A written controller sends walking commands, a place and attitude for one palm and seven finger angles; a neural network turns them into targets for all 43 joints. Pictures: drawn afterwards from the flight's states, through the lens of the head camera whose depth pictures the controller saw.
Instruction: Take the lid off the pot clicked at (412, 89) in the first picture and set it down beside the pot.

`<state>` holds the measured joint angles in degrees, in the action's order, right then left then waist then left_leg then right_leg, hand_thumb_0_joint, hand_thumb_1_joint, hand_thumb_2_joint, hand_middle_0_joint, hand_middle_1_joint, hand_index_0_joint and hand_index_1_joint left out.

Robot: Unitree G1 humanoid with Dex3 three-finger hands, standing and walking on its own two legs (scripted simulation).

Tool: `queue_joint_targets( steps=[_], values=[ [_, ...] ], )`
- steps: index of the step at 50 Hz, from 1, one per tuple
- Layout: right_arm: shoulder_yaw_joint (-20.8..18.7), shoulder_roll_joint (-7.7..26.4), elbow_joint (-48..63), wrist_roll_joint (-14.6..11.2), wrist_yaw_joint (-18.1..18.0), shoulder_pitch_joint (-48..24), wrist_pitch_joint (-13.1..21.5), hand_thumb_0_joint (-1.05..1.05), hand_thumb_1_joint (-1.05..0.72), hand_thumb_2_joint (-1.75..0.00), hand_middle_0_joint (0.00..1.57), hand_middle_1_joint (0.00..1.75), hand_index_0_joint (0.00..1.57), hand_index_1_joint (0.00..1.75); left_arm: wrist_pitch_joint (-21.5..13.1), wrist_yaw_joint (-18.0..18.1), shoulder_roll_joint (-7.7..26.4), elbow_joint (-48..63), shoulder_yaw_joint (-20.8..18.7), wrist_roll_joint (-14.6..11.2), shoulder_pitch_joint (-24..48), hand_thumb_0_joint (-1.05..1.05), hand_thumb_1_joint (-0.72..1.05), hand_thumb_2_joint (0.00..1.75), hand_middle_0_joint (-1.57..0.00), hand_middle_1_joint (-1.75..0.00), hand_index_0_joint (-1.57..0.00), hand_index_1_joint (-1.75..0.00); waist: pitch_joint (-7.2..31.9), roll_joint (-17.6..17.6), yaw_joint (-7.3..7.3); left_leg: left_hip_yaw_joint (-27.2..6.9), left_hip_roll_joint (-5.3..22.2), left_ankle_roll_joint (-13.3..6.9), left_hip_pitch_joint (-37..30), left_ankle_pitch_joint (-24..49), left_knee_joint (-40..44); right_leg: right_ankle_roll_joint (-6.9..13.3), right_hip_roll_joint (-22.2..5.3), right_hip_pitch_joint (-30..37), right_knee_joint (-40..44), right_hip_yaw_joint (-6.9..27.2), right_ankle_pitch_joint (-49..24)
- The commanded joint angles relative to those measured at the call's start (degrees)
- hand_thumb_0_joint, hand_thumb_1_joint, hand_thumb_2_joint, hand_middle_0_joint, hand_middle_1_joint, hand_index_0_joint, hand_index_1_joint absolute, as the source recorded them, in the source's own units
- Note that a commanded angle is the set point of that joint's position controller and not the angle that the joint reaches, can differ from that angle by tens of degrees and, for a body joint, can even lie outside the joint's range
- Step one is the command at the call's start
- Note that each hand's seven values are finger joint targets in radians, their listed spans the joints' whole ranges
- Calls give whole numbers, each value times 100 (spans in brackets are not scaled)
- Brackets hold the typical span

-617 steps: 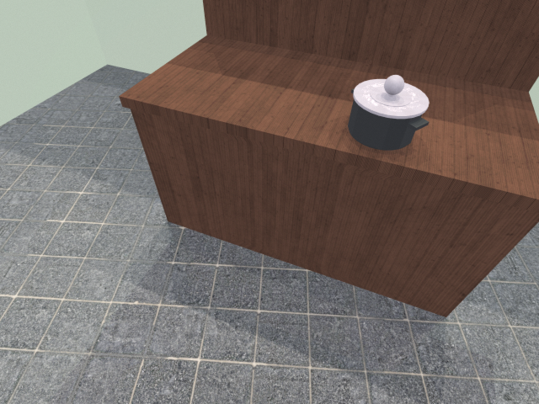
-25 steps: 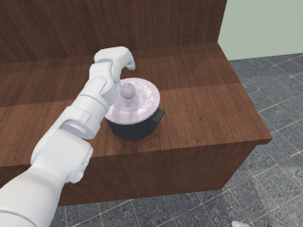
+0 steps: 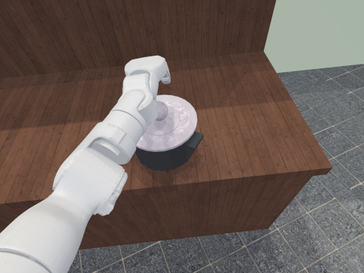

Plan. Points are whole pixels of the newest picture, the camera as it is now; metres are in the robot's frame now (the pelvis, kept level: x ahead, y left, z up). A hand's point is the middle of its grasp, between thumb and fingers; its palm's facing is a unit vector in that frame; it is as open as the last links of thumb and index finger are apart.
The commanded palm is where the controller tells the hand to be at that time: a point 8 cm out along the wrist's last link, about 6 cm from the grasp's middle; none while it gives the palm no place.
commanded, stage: lower the open fingers around the knob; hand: left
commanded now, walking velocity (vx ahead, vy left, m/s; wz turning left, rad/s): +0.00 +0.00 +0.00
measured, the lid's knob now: (158, 111) +0.50 +0.05 +0.07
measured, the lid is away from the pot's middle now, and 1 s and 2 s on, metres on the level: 0.00 0.00 0.00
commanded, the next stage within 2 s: close the fingers and squeeze the knob in 1.18 s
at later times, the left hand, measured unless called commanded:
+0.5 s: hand (153, 105) +0.46 +0.05 +0.12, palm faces -0.29 -0.10 -0.95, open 10.3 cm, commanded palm +0.46 +0.06 +0.18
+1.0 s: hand (155, 116) +0.46 +0.05 +0.09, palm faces -0.31 -0.11 -0.95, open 10.4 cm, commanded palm +0.45 +0.06 +0.15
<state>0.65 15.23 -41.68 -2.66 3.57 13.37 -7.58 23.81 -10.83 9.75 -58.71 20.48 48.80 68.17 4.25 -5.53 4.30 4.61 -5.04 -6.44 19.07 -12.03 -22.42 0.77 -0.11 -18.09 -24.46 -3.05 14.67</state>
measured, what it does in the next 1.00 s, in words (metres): stands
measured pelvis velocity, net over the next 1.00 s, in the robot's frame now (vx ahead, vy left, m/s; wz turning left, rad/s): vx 0.00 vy -0.02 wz -0.01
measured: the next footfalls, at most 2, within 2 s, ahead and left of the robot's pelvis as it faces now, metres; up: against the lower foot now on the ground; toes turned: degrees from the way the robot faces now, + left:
none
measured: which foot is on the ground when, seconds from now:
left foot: down 0.00-1.00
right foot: down 0.00-1.00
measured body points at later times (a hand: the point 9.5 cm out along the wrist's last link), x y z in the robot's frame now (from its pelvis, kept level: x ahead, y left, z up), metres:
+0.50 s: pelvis +0.00 -0.01 +0.00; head +0.03 -0.04 +0.45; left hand +0.47 +0.06 +0.17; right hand +0.09 -0.26 -0.14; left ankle -0.01 +0.04 -0.74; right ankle -0.03 -0.11 -0.74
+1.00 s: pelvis +0.00 -0.02 +0.00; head +0.04 -0.05 +0.45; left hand +0.47 +0.06 +0.14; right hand +0.09 -0.27 -0.14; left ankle -0.01 +0.04 -0.74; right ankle -0.03 -0.11 -0.74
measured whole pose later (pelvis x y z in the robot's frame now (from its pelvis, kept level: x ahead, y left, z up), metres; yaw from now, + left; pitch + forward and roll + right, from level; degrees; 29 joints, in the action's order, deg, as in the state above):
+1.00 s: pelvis +0.00 -0.02 +0.00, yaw -1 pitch +8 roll +0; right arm 0.3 15.2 -41.5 -3.5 2.3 11.6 -9.3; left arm 20.1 -6.6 11.2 -57.1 20.1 48.1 58.4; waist 3.8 -4.2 4.2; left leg 4.7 -3.2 -4.9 19.5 -12.9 -24.1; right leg 2.4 1.8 -18.1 -24.7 -2.8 14.7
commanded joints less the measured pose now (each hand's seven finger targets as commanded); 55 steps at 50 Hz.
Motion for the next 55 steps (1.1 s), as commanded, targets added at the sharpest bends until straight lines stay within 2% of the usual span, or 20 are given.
queue_joint_targets(
  steps=[1, 2, 6, 8, 11, 14, 15, 16, 20, 23, 25, 26, 30, 33, 39, 46, 48, 51, 54, 55],
  values=[
    [-241, 685, 598, -45, -32, -190, 230, 0, -90, -90, 20, 30, 20, 30, -147, 277, 1134, 1301, -307, 128, 3428, 0, -34, 146, -82, -8, -82, -8, 2533, 934, 67, -884, 374, 301, -1852, 2800, -176, 158, 210, 428, 15, 272, -2370],
    [-250, 663, 592, -57, -24, -187, 239, 0, -90, -90, 20, 30, 20, 30, -101, 280, 825, 1146, -81, 107, 3277, 0, -34, 146, -82, -8, -82, -8, 2338, 1037, 87, -867, 366, 289, -1787, 2734, -169, 151, 218, 309, 41, 255, -2307],
    [-226, 764, 497, -51, -14, -181, 157, 0, -90, -90, 20, 30, 20, 30, 122, 278, 1093, 553, -376, 95, 2646, 0, -34, 146, -82, -8, -82, -8, 2037, 1200, -16, -711, 292, 291, -1437, 2409, -59, 141, 228, 507, 70, 211, -2343],
    [-218, 720, 571, -85, -10, -255, 129, 0, -90, -90, 20, 30, 20, 30, 138, 197, 561, 657, 39, 45, 2764, 0, -34, 146, -82, -8, -82, -8, 1891, 1130, 78, -680, 257, 261, -1302, 2131, -40, 154, 200, 383, 103, 197, -2218],
    [-257, 702, 616, -65, -9, -274, 213, 0, -90, -90, 20, 30, 20, 30, -73, 190, 709, 1361, 44, 75, 3277, 0, -34, 146, -82, -8, -82, -8, 2380, 557, 132, -817, 296, 246, -1822, 2264, -192, 179, 179, 242, 47, 310, -2117],
    [-231, 716, 608, -47, -87, -239, 210, 0, -90, -90, 20, 30, 20, 30, -289, 253, 1380, 1487, -461, 73, 3286, 0, -34, 146, -82, -8, -82, -8, 2590, 820, 96, -820, 297, 224, -1711, 2172, -181, 172, 178, 582, 49, 347, -2304],
    [-225, 661, 638, -63, -95, -275, 219, 0, -90, -90, 20, 30, 20, 30, -279, 260, 1032, 1423, -149, 74, 3202, 0, -34, 146, -82, -8, -82, -8, 2462, 815, 122, -783, 283, 204, -1635, 2098, -188, 177, 173, 471, 51, 377, -2265],
    [-233, 687, 541, -77, -93, -208, 183, 0, -90, -90, 20, 30, 20, 30, -242, 318, 1205, 1184, -316, 147, 3068, 0, -34, 146, -82, -8, -82, -8, 2252, 997, 102, -774, 312, 229, -1521, 2016, -134, 173, 204, 464, 54, 301, -2195],
    [-213, 736, 546, -110, -89, -283, 121, 0, -90, -90, 20, 30, 20, 30, -58, 392, 953, 673, -225, 74, 2491, 0, -34, 146, -82, -8, -82, -8, 1831, 1155, 63, -632, 276, 231, -1160, 1771, -34, 140, 208, 464, 98, 258, -2123],
    [-225, 691, 632, -98, -87, -341, 123, 0, -90, -90, 20, 30, 20, 30, -112, 356, 712, 1059, -69, 12, 2785, 0, -34, 146, -82, -8, -82, -8, 2138, 894, 104, -630, 258, 211, -1326, 1929, -118, 150, 166, 473, 71, 300, -2267],
    [-232, 720, 636, -75, -109, -332, 132, 0, -90, -90, 20, 30, 20, 30, -217, 381, 1181, 1242, -352, 71, 2840, 0, -34, 146, -82, -8, -82, -8, 2471, 756, 77, -686, 260, 199, -1531, 2008, -176, 142, 163, 630, 53, 366, -2364],
    [-210, 693, 639, -72, -124, -336, 132, 0, -90, -90, 20, 30, 20, 30, -250, 386, 1135, 1275, -244, 115, 2940, 0, -34, 146, -82, -8, -82, -8, 2472, 597, 114, -696, 270, 199, -1520, 2014, -201, 163, 155, 556, 32, 401, -2350],
    [-228, 695, 605, -76, -173, -277, 97, 0, -90, -90, 20, 30, 20, 30, -307, 453, 1400, 1156, -491, 171, 2582, 0, -34, 146, -82, -8, -82, -8, 2321, 1007, 67, -606, 274, 162, -1248, 1944, -170, 136, 167, 786, 71, 396, -2559],
    [-241, 693, 630, -104, -154, -288, 63, 0, -90, -90, 20, 30, 20, 30, -247, 416, 904, 868, -208, 93, 2120, 0, -34, 146, -82, -8, -82, -8, 2016, 1155, 93, -547, 266, 159, -1105, 1993, -156, 124, 175, 668, 112, 333, -2610],
    [-282, 684, 716, -75, -127, -292, 87, 0, -90, -90, 20, 30, 20, 30, -504, 398, 1056, 1792, -231, 42, 2499, 0, -34, 146, -82, -8, -82, -8, 2585, 509, 107, -643, 285, 138, -1619, 2419, -341, 138, 148, 657, 27, 440, -2803],
    [-274, 755, 515, -125, -137, -218, -49, 0, -90, -90, 20, 30, 20, 30, -335, 633, 1237, 915, -476, 87, 1827, 0, -34, 146, -82, -8, -82, -8, 1813, 1298, 88, -491, 302, 173, -967, 1764, -153, 88, 221, 611, 90, 319, -2483],
    [-262, 703, 608, -115, -142, -310, -11, 0, -90, -90, 20, 30, 20, 30, -397, 658, 1032, 1328, -323, 13, 2152, 0, -34, 146, -82, -8, -82, -8, 2172, 976, 90, -509, 281, 165, -1078, 1890, -205, 116, 164, 673, 31, 395, -2592],
    [-287, 671, 608, -76, -99, -302, -1, 0, -90, -90, 20, 30, 20, 30, -462, 758, 1195, 1584, -345, 181, 2235, 0, -34, 146, -82, -8, -82, -8, 2652, 363, 55, -627, 337, 180, -1505, 2334, -370, 166, 160, 578, -82, 458, -2650],
    [-309, 664, 587, -86, -73, -293, -56, 0, -90, -90, 20, 30, 20, 30, -414, 766, 1020, 1349, -265, 221, 1998, 0, -34, 146, -82, -8, -82, -8, 2477, 690, 74, -626, 361, 188, -1444, 2433, -372, 147, 210, 538, -61, 358, -2670],
    [-309, 698, 574, -91, -85, -285, -73, 0, -90, -90, 20, 30, 20, 30, -354, 787, 1216, 1167, -479, 163, 1841, 0, -34, 146, -82, -8, -82, -8, 2374, 876, 33, -569, 342, 180, -1306, 2259, -323, 125, 224, 660, -22, 353, -2699]
  ],
)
